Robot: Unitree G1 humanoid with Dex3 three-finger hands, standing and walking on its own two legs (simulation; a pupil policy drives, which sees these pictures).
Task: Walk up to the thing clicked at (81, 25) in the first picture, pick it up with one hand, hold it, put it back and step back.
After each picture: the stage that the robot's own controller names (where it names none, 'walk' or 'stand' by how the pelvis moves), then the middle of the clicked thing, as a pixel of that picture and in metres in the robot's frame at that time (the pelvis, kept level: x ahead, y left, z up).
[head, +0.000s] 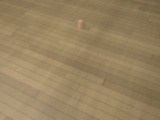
stand; (80, 24) +1.68 +0.06 -0.72
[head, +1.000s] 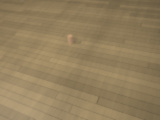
walk; (70, 39) +1.52 +0.29 -0.69
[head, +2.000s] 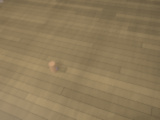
walk; (53, 67) +0.93 +0.41 -0.71
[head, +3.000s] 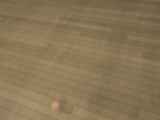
walk; (56, 108) +0.54 +0.33 -0.72
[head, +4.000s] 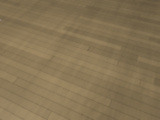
stand; out of the picture +0.33 +0.22 -0.70
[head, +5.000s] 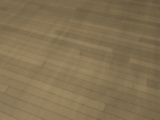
stand; out of the picture +0.27 +0.23 -0.72
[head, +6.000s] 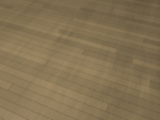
stand; out of the picture +0.28 +0.21 -0.73
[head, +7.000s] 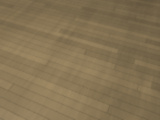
stand; out of the picture +0.27 +0.21 -0.73
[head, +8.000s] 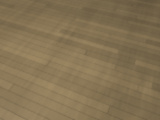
stand; out of the picture +0.26 +0.21 -0.73
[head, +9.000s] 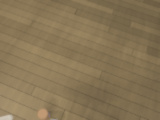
go down; (43, 115) +0.30 +0.22 -0.60
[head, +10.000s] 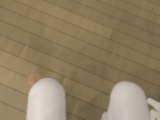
go down; (35, 81) +0.35 +0.24 -0.31
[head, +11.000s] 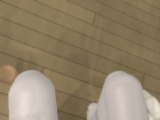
close in; (9, 76) +0.33 +0.26 -0.26
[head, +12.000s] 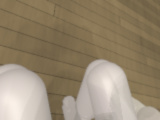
close; out of the picture +0.33 +0.28 -0.21
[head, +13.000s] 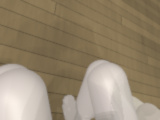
close; out of the picture +0.33 +0.28 -0.21
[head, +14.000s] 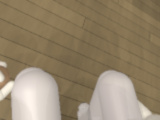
lift; out of the picture +0.29 +0.27 -0.15
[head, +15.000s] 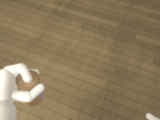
lift; (30, 89) +0.31 +0.19 +0.02
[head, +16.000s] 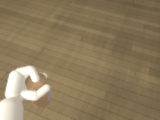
hold; (38, 90) +0.32 +0.17 -0.01
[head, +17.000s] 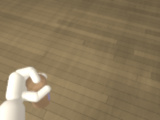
hold; (38, 91) +0.31 +0.17 +0.00
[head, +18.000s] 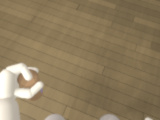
crouch; (31, 85) +0.34 +0.19 -0.07
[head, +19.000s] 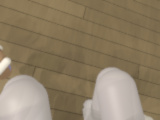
lower; out of the picture +0.38 +0.25 -0.16
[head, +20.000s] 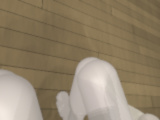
lower; out of the picture +0.37 +0.29 -0.21
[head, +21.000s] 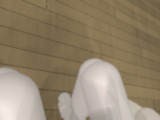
lower; out of the picture +0.36 +0.29 -0.21
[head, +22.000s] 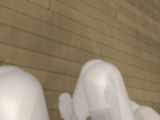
lower; out of the picture +0.35 +0.29 -0.22
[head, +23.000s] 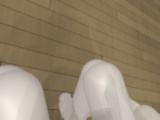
lower; out of the picture +0.35 +0.29 -0.22
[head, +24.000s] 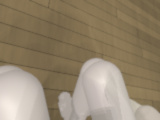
withdraw; out of the picture +0.34 +0.27 -0.22
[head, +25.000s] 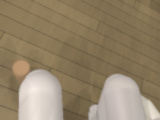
walk; (22, 70) +0.36 +0.25 -0.28
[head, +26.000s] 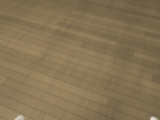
stand; out of the picture +0.30 +0.19 -0.65
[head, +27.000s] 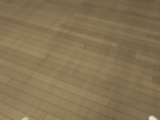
stand; out of the picture +0.32 +0.21 -0.66
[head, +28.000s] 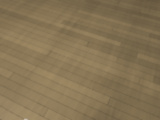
stand; out of the picture +0.32 +0.20 -0.68
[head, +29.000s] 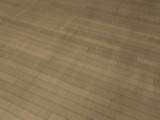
stand; out of the picture +0.34 +0.20 -0.72
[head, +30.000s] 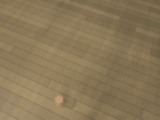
walk; (59, 101) +0.44 +0.18 -0.70
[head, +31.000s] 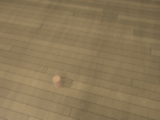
walk; (57, 81) +0.68 +0.27 -0.69
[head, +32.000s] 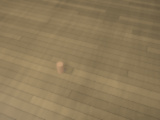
stand; (60, 67) +0.90 +0.26 -0.70
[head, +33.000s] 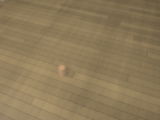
stand; (62, 71) +0.92 +0.23 -0.72
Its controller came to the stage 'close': yes
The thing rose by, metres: 0.71
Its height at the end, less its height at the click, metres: +0.00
